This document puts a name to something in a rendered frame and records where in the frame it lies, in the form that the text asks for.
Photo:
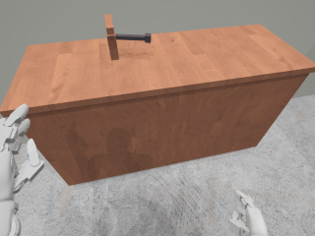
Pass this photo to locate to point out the tap lever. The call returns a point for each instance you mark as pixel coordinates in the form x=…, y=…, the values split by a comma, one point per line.
x=147, y=37

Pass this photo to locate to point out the left robot forearm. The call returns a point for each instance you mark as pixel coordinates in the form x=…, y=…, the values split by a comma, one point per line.
x=10, y=225

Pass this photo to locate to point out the right robot hand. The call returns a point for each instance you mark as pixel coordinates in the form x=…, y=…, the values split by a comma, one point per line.
x=252, y=218

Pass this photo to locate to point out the left robot hand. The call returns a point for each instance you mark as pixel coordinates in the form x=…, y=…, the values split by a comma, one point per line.
x=12, y=130

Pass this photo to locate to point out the counter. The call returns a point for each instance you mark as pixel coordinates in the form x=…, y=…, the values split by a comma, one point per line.
x=106, y=107

